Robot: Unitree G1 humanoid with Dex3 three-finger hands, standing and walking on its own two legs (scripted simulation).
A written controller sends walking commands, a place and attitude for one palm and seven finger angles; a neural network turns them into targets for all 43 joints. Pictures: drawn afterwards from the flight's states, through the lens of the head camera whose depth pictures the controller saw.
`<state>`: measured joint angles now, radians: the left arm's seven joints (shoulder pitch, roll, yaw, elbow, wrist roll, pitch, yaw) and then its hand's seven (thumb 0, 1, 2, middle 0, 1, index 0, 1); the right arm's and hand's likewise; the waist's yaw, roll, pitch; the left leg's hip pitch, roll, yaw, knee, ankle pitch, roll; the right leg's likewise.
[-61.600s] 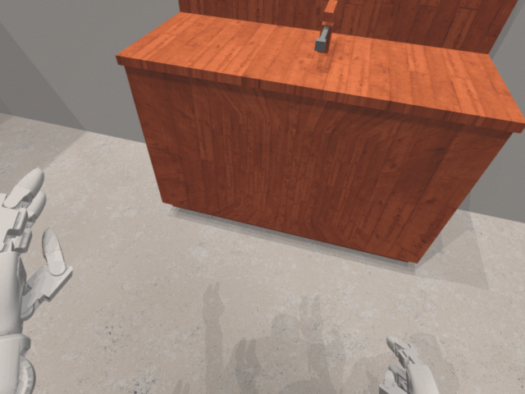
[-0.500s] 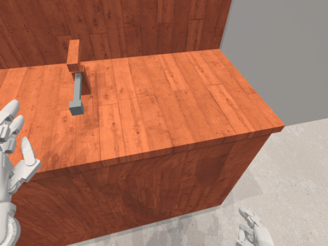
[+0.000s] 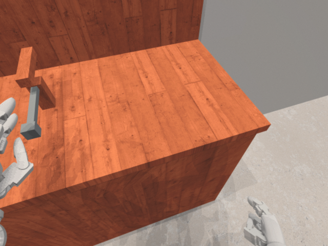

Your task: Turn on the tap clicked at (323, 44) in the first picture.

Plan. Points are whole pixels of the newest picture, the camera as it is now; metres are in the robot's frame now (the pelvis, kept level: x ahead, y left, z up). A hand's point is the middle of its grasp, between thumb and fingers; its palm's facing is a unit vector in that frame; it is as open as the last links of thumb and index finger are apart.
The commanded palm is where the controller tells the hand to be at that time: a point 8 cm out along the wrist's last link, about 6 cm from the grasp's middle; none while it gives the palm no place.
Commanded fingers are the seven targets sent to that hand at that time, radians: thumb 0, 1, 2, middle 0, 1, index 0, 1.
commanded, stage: come to a stop and stand still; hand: left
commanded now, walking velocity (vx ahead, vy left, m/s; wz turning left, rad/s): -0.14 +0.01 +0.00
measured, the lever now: (31, 130) +0.33 +0.31 +0.12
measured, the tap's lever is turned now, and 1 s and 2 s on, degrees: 0 0 0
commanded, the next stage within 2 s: look again from close up in 1.42 s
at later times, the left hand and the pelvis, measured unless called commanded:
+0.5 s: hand out of the picture +0.17 +0.27 +0.16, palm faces +0.41 -0.84 -0.36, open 7.4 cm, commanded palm +0.12 +0.31 +0.18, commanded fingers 0.00 0.90 0.90 -0.20 -0.30 -0.20 -0.30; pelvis -0.04 +0.03 +0.01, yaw +0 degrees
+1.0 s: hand out of the picture +0.19 +0.29 +0.16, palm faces +0.38 -0.84 -0.38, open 7.4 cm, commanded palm +0.14 +0.33 +0.18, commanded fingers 0.00 0.90 0.90 -0.20 -0.30 -0.20 -0.30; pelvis -0.03 +0.05 +0.01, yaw -1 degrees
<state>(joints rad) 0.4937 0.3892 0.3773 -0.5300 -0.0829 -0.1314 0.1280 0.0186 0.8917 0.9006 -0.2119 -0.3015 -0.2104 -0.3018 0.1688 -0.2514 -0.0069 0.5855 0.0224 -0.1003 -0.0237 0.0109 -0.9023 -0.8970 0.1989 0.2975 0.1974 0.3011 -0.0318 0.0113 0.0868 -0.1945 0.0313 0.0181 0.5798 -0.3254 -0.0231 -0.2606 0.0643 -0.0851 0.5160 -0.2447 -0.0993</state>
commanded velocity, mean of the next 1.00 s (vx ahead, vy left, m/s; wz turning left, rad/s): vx -0.01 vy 0.00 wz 0.00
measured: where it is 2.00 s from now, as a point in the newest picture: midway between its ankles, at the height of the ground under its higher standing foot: outside the picture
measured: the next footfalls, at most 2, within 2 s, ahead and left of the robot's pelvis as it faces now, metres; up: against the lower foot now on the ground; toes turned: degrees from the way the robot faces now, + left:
none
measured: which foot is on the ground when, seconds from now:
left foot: down 0.00-1.00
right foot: down 0.00-1.00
